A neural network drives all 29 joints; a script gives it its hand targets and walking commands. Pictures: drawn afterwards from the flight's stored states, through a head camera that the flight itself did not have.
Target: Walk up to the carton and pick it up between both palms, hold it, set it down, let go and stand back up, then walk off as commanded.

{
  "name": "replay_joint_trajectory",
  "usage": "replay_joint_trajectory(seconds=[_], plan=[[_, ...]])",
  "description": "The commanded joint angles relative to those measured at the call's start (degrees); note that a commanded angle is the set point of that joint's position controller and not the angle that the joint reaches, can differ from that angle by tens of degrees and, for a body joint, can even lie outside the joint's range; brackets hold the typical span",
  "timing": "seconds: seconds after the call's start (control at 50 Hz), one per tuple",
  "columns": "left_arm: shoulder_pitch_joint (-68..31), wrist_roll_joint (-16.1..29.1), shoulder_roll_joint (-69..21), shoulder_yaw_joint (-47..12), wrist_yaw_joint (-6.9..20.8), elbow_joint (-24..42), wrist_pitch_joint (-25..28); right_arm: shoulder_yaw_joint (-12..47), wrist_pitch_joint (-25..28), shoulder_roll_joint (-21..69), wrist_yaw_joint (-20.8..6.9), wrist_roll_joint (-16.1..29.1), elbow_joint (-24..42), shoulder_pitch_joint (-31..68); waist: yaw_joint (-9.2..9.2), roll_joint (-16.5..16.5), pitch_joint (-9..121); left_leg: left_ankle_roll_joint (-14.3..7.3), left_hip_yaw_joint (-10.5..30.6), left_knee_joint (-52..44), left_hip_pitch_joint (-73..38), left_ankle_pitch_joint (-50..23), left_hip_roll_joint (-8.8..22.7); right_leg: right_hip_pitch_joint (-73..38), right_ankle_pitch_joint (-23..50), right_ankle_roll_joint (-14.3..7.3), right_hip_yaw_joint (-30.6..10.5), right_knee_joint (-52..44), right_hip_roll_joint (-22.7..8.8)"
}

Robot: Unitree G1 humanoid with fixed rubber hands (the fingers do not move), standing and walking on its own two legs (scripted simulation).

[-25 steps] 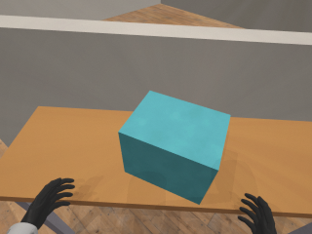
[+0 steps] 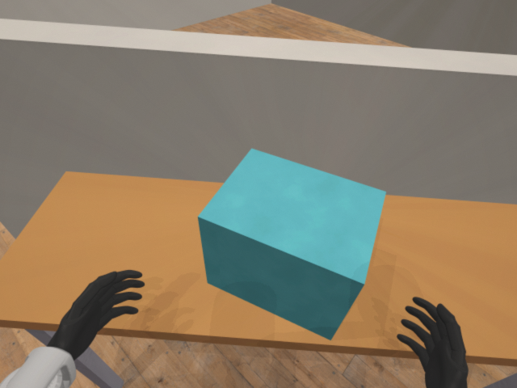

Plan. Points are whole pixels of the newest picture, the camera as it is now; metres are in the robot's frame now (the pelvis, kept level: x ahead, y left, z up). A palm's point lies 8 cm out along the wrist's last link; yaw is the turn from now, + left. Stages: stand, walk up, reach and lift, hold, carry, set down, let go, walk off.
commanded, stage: reach and lift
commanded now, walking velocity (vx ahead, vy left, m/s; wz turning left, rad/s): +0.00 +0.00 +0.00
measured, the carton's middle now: (289, 240) +0.37 -0.01 +0.02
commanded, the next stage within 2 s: none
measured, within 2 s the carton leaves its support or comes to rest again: neither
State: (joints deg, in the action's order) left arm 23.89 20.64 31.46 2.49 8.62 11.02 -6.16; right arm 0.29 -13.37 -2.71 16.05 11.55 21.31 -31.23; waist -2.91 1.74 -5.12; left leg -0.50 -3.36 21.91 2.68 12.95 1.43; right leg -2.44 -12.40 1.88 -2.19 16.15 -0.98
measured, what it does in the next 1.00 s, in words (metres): stands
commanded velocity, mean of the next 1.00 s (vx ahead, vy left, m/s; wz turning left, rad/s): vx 0.00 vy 0.00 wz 0.00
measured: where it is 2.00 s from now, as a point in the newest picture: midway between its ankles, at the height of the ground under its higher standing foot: outside the picture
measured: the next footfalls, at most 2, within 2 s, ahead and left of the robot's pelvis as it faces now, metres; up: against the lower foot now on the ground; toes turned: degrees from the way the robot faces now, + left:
none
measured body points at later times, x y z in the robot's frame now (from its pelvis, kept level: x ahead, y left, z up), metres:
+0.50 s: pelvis +0.02 +0.00 +0.00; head +0.02 +0.02 +0.45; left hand +0.26 +0.25 +0.09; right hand +0.22 -0.21 +0.09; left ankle +0.00 +0.11 -0.75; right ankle -0.03 -0.15 -0.75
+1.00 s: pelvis -0.01 +0.00 +0.00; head -0.01 +0.02 +0.45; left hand +0.34 +0.23 +0.13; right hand +0.25 -0.24 +0.11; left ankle +0.00 +0.11 -0.75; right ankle -0.03 -0.15 -0.75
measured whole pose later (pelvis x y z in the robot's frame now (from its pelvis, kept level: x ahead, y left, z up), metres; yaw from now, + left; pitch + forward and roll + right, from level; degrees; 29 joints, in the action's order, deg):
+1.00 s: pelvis -0.01 +0.00 +0.00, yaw -3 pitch -3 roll +0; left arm -12.0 18.8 28.9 7.5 9.1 -1.4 -28.5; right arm -5.7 -28.7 -11.5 15.2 19.5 12.7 0.2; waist 2.3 1.9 -1.6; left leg -1.0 -5.2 18.8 5.6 10.5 1.1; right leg 2.8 -10.4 2.6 -4.7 15.8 -1.2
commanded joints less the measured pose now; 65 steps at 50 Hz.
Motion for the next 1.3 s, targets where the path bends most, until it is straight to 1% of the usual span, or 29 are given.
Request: replay_joint_trajectory(seconds=[0.0,0.02,0.16,0.22,0.28,0.32,0.38,0.46,0.48,0.5,0.54,0.56,0.62,0.68,0.7,0.78,0.8,0.82,0.84,0.88,0.92,1.02,1.04,1.06,1.12,1.2,1.22,1.24,1.28], plan=[[-6.36,0.58,7.92,6.73,-0.21,9.42,1.30,-3.08,0.95,-4.90,0.24,-0.31,12.01,2.37,1.10,-6.31,1.72,1.45,3.43,-3.77,-4.88,-8.94,1.06,8.54,4.93,-4.80,-1.11,-4.10,-0.10],[-6.88,0.57,7.94,6.69,-0.08,8.78,0.90,-2.03,0.49,-4.63,0.22,-0.08,12.28,2.79,0.61,-6.26,1.83,1.20,3.33,-3.53,-4.79,-9.95,0.80,8.80,5.94,-4.35,-1.27,-3.68,-0.38],[-10.77,0.45,8.16,8.77,0.52,10.98,-2.39,-2.20,-2.03,-6.84,0.68,1.14,15.12,4.51,0.36,-5.29,4.37,1.30,2.86,-2.70,-7.20,-14.63,0.10,8.21,11.51,-3.62,-1.64,-3.50,-0.29],[-11.46,-0.06,7.77,9.58,0.88,9.71,-4.15,-1.74,-2.90,-7.30,1.18,1.30,15.65,4.51,0.77,-4.55,5.31,1.13,2.50,-2.19,-8.55,-16.90,-0.23,8.31,16.17,-3.20,-1.91,-3.64,-0.50],[-12.88,-0.05,6.97,10.32,0.95,11.65,-5.72,-2.56,-3.62,-8.66,1.29,2.03,15.84,5.43,1.38,-3.88,6.15,1.49,2.36,-1.58,-10.55,-20.22,-0.24,8.43,20.48,-2.66,-1.59,-3.14,-0.56],[-14.67,-0.76,6.81,10.33,0.87,12.76,-6.88,-2.72,-3.82,-9.68,1.30,2.61,16.18,7.01,1.60,-5.39,7.39,1.95,2.18,-1.55,-10.48,-22.00,-0.33,8.18,21.54,-2.85,-1.42,-2.92,-0.27],[-15.73,-1.07,7.33,11.52,0.58,13.42,-8.29,-2.85,-4.25,-10.32,1.21,3.26,17.04,8.33,1.32,-5.76,8.96,1.99,1.49,-1.21,-10.27,-23.51,-0.64,7.38,24.34,-2.61,-1.65,-2.24,-0.38],[-18.95,-0.91,6.26,11.46,0.75,12.25,-10.72,-3.71,-6.05,-11.61,0.99,3.76,15.68,11.45,2.08,-4.86,8.97,2.09,1.20,-1.52,-10.81,-23.41,-0.42,7.84,24.12,-2.56,-1.44,-2.44,-0.08],[-20.42,-0.91,6.71,11.63,0.57,14.04,-10.95,-4.00,-6.27,-11.85,0.98,3.91,16.13,12.81,2.24,-5.48,10.11,2.13,1.23,-1.61,-10.50,-23.89,-0.60,7.14,24.34,-2.65,-1.66,-2.21,-0.23],[-20.49,-1.50,5.68,11.46,0.65,12.29,-11.72,-3.96,-6.80,-12.22,0.71,4.18,14.35,12.60,2.54,-5.79,8.85,2.40,1.31,-2.02,-10.55,-23.93,-0.48,7.49,23.88,-2.77,-1.25,-2.46,-0.03],[-22.71,-1.28,5.79,10.95,0.59,12.86,-12.84,-4.98,-7.56,-12.70,0.50,4.60,15.13,15.02,3.10,-5.31,10.82,2.35,1.15,-2.07,-10.55,-23.05,-0.11,6.98,22.91,-3.12,-1.30,-2.47,0.33],[-23.85,-1.18,5.47,10.66,0.36,13.64,-13.18,-5.39,-7.68,-13.06,0.20,5.10,16.05,17.19,2.69,-5.84,11.35,2.48,0.95,-2.40,-9.73,-22.66,-0.07,7.30,21.45,-3.35,-1.24,-2.33,0.44],[-28.71,-0.86,5.87,10.49,0.48,10.52,-15.19,-6.77,-9.60,-13.86,-0.12,5.13,13.32,21.34,3.85,-5.20,10.34,2.19,0.84,-3.33,-8.46,-19.55,-0.03,7.47,18.64,-3.55,-0.97,-2.63,0.57],[-31.94,-0.62,5.86,10.30,0.25,8.99,-16.11,-7.13,-10.45,-13.95,-0.29,6.01,12.39,24.96,3.74,-4.37,11.74,1.71,0.56,-3.81,-7.33,-18.21,0.01,7.02,18.06,-3.35,-1.00,-1.98,0.82],[-33.45,-0.69,6.05,10.40,0.16,8.83,-16.57,-6.96,-10.77,-13.81,-0.40,6.28,11.68,25.78,3.74,-5.11,12.02,1.62,0.40,-3.71,-6.59,-17.98,-0.04,7.42,18.25,-3.46,-1.17,-1.86,0.70],[-41.27,-0.53,7.11,10.29,0.12,3.97,-17.83,-8.60,-12.22,-14.70,-0.80,6.86,8.29,33.65,4.16,-4.90,13.11,0.71,0.28,-4.50,-5.24,-13.60,-0.15,8.30,14.28,-3.53,-0.77,-2.04,1.06],[-42.82,-0.62,6.40,9.41,0.06,3.28,-18.37,-8.98,-12.77,-14.64,-0.81,6.76,6.84,34.97,5.06,-4.72,12.63,0.61,0.33,-4.69,-5.28,-12.36,0.08,8.67,13.45,-3.78,-0.63,-2.13,1.35],[-43.53,-1.00,6.99,10.27,0.25,2.25,-18.36,-8.95,-12.73,-14.43,-0.76,6.74,6.24,35.42,4.78,-4.02,12.91,0.37,0.22,-4.81,-5.31,-12.70,0.09,8.18,13.86,-3.47,-0.73,-1.97,1.48],[-45.63,-1.17,6.91,10.01,0.08,2.75,-18.53,-9.24,-12.79,-14.85,-0.89,7.13,5.52,37.12,4.90,-4.92,13.90,0.49,0.20,-4.91,-5.12,-11.87,0.04,8.21,13.58,-3.55,-0.66,-1.89,1.38],[-48.86,-1.35,7.38,10.71,0.34,-1.85,-19.08,-8.42,-13.00,-14.59,-0.81,7.83,2.47,40.04,4.79,-4.74,14.30,0.01,-0.09,-4.87,-4.85,-11.50,-0.33,8.20,13.60,-3.35,-0.68,-1.91,1.33],[-52.20,-1.75,7.41,10.36,0.44,-3.02,-19.67,-8.80,-12.57,-15.30,-0.98,7.83,1.90,43.74,5.33,-3.50,15.83,-0.03,0.12,-4.87,-4.88,-11.46,-0.12,7.83,14.12,-3.34,-0.36,-1.77,1.80],[-58.54,-2.58,7.53,9.35,0.45,-7.52,-19.78,-8.69,-11.56,-15.02,-0.96,7.62,-2.32,48.42,6.39,-4.77,17.44,-0.33,-0.19,-4.92,-4.90,-10.36,-0.64,7.97,14.64,-2.90,-0.09,-1.63,1.73],[-59.40,-2.29,7.61,9.29,0.45,-8.77,-19.72,-8.32,-11.32,-15.30,-1.11,7.56,-2.64,50.04,6.35,-3.22,18.09,-0.50,-0.18,-4.81,-5.00,-10.58,-0.45,7.62,15.00,-2.70,0.02,-1.39,1.99],[-60.31,-2.47,7.93,9.05,0.45,-8.94,-19.53,-8.69,-11.14,-15.59,-1.01,7.69,-3.33,50.46,6.49,-4.16,18.75,-0.47,-0.19,-4.77,-5.17,-10.50,-0.49,7.82,15.08,-2.61,-0.04,-1.51,1.88],[-64.23,-2.13,8.28,8.36,0.26,-11.61,-19.37,-8.77,-11.10,-15.49,-0.87,7.31,-5.52,54.08,7.50,-3.60,19.57,-0.77,-0.21,-4.52,-4.36,-9.44,-0.72,8.35,14.87,-2.40,0.16,-1.41,1.99],[-67.08,-3.23,9.23,9.17,0.08,-11.93,-19.48,-7.67,-10.16,-15.95,-0.86,8.32,-6.56,56.49,7.21,-4.21,23.35,-0.47,-0.35,-3.56,-6.47,-13.98,-1.03,6.81,20.65,-1.72,0.08,-0.57,1.89],[-70.00,-2.98,9.28,8.84,-0.14,-12.45,-19.48,-8.20,-10.13,-16.60,-0.90,8.41,-7.15,59.12,7.75,-4.88,24.11,-0.23,-0.48,-3.37,-6.05,-14.28,-1.10,7.53,20.85,-1.89,0.33,-0.24,2.08],[-70.55,-3.15,8.96,8.49,-0.15,-14.94,-19.90,-8.21,-10.26,-17.23,-0.98,8.00,-9.08,60.15,8.13,-3.79,23.37,-0.26,-0.23,-3.14,-5.56,-14.58,-0.97,7.61,21.17,-1.97,0.73,-0.10,2.32],[-70.07,-3.67,8.74,8.60,-0.09,-14.70,-20.05,-7.52,-9.62,-17.67,-1.05,8.71,-10.18,59.97,8.35,-3.90,23.78,0.12,-0.39,-3.19,-6.69,-16.29,-1.13,6.80,23.75,-1.54,0.61,-0.11,2.20]])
